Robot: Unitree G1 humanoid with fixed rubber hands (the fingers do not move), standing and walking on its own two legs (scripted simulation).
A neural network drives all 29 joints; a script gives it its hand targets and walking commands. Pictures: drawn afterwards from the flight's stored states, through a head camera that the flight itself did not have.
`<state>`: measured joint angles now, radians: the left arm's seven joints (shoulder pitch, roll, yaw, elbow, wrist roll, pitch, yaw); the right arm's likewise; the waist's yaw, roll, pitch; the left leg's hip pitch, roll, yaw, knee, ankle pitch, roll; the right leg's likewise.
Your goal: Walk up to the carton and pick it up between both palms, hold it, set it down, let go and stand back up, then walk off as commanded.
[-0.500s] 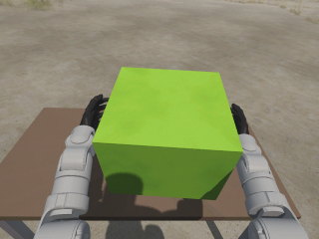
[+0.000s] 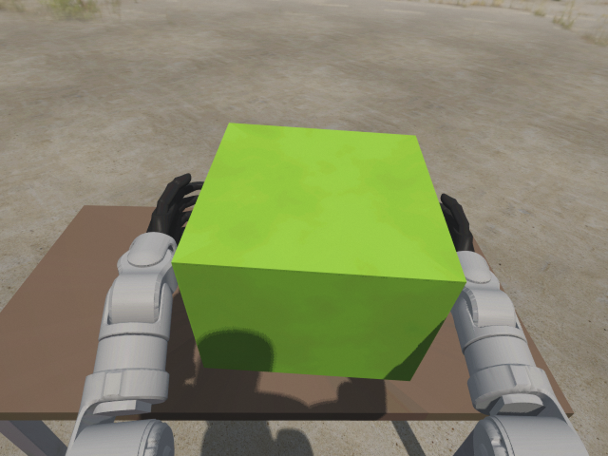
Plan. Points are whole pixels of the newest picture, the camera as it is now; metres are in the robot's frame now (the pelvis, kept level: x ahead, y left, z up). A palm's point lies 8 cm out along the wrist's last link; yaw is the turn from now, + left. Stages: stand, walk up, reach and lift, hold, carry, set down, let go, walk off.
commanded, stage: reach and lift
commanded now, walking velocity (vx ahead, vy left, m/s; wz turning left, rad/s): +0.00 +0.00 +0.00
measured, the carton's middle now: (315, 245) +0.40 +0.00 +0.12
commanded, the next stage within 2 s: hold in 0.62 s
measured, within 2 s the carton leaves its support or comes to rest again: neither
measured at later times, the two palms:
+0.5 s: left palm (163, 230) +0.34 +0.20 +0.18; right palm (455, 248) +0.36 -0.19 +0.15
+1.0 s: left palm (160, 222) +0.34 +0.19 +0.20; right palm (459, 242) +0.36 -0.19 +0.17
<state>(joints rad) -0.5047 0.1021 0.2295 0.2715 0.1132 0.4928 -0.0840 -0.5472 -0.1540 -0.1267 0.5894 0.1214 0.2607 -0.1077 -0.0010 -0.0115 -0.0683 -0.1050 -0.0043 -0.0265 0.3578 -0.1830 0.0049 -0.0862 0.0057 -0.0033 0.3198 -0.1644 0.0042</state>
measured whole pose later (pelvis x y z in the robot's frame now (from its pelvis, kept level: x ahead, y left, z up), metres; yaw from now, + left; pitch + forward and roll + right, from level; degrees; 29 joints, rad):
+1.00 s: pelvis +0.00 +0.00 +0.00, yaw +0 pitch -4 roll -1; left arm -0.52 0.10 0.23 0.15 0.11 0.62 -0.08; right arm -0.55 -0.16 -0.13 0.48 0.17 0.36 -0.12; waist 0.00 -0.01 -0.07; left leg -0.10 0.00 -0.03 0.36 -0.18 0.00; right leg -0.09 0.01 0.00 0.32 -0.16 0.00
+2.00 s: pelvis -0.01 +0.00 +0.00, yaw +0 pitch -5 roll +0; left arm -0.58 0.10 0.27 0.17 0.11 0.66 -0.10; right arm -0.58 -0.17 -0.13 0.48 0.17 0.39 -0.13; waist 0.00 -0.01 -0.07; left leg -0.10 0.00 -0.03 0.36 -0.17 0.00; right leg -0.08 0.01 0.00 0.32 -0.15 0.00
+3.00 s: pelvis -0.01 +0.00 +0.00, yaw +0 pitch -5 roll +0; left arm -0.58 0.10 0.27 0.19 0.11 0.66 -0.10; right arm -0.58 -0.17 -0.13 0.49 0.17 0.39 -0.13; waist 0.00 -0.01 -0.07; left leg -0.10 0.00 -0.03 0.36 -0.17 0.00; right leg -0.08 0.01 0.00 0.32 -0.15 0.00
